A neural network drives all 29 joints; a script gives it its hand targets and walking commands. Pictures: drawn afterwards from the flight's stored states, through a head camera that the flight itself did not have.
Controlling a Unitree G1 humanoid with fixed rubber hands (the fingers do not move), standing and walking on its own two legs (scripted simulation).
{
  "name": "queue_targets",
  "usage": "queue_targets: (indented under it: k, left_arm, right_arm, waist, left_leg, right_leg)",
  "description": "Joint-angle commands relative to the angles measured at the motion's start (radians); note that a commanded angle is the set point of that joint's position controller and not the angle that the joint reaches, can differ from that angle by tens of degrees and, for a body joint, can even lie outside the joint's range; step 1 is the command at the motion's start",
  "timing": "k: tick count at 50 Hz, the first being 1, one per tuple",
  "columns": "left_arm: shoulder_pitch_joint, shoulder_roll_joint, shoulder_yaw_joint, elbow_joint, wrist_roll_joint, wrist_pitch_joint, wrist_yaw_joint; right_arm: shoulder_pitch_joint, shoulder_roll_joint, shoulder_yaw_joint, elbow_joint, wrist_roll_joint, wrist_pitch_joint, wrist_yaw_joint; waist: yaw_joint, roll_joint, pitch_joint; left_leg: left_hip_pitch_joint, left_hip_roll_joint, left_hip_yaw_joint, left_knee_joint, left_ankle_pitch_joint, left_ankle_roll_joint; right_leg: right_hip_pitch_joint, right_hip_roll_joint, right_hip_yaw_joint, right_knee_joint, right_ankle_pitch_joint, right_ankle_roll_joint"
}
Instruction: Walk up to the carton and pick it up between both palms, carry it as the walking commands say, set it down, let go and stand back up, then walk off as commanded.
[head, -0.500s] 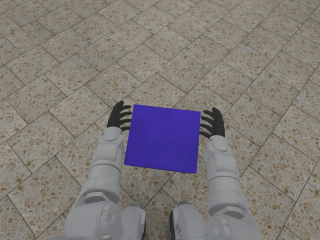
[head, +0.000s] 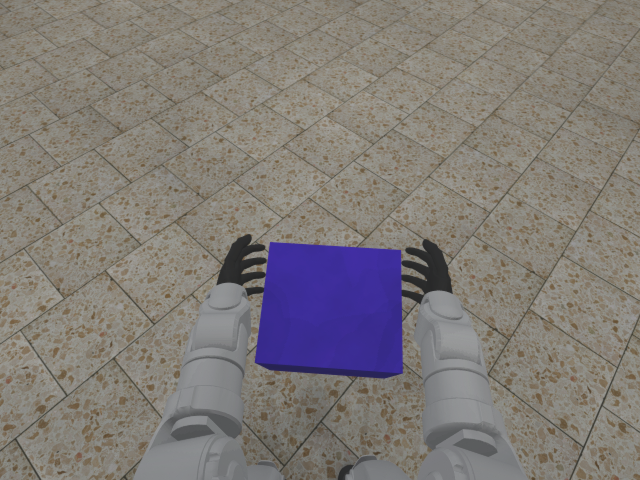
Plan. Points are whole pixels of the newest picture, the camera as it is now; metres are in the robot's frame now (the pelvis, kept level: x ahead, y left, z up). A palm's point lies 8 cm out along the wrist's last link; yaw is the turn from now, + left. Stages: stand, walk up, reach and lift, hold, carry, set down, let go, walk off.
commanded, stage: reach and lift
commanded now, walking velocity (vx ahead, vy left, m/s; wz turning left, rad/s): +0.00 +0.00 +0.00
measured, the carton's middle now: (330, 314) +0.34 -0.02 -0.09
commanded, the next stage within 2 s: hold in 1.88 s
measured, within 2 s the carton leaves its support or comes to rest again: neither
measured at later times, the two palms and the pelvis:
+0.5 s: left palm (224, 274) +0.33 +0.12 +0.06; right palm (454, 284) +0.32 -0.16 +0.06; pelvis +0.01 +0.00 +0.02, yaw +0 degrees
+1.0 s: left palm (219, 270) +0.32 +0.12 +0.09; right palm (461, 279) +0.31 -0.16 +0.09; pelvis +0.01 -0.01 +0.02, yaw +0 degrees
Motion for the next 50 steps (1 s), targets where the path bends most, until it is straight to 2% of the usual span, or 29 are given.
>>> queue_targets:
  k: [1, 19, 33, 38, 50]
  left_arm:
    - [-0.514, -0.923, -0.532, 0.032, -0.158, -0.012, -0.269]
    - [-0.476, -0.953, -0.566, -0.071, -0.214, 0.134, -0.258]
    - [-0.551, -0.955, -0.534, -0.098, -0.242, 0.251, -0.275]
    - [-0.561, -0.947, -0.51, -0.087, -0.237, 0.268, -0.281]
    - [-0.568, -0.943, -0.489, -0.092, -0.23, 0.275, -0.281]
  right_arm:
    - [-0.435, 0.995, 0.543, 0.092, 0.155, 0.027, 0.275]
    - [-0.376, 1.005, 0.551, 0.001, 0.195, 0.182, 0.279]
    - [-0.451, 1.015, 0.555, -0.042, 0.214, 0.301, 0.285]
    - [-0.466, 1.009, 0.532, -0.029, 0.205, 0.321, 0.283]
    - [-0.506, 1.003, 0.521, -0.021, 0.201, 0.319, 0.283]
  waist:
    - [-0.006, 0.01, -0.433]
    - [-0.003, 0.007, -0.267]
    - [0.009, -0.01, -0.169]
    - [0.011, -0.015, -0.14]
    - [0.039, -0.016, -0.129]
  left_leg:
    - [0.17, -0.012, -0.062, -0.137, 0.186, 0.01]
    - [0.381, 0.006, -0.078, -0.287, 0.211, 0.0]
    - [0.444, 0.022, -0.066, -0.341, 0.111, 0.003]
    - [0.452, 0.021, -0.054, -0.346, 0.105, 0.004]
    - [0.462, 0.02, -0.038, -0.343, 0.112, -0.001]
  right_leg:
    - [0.364, 0.026, 0.054, -0.074, 0.226, 0.014]
    - [0.511, 0.016, 0.063, -0.203, 0.247, 0.014]
    - [0.573, -0.005, 0.057, -0.26, 0.154, 0.011]
    - [0.598, -0.011, 0.059, -0.277, 0.143, 0.01]
    - [0.627, -0.02, 0.068, -0.286, 0.122, 0.006]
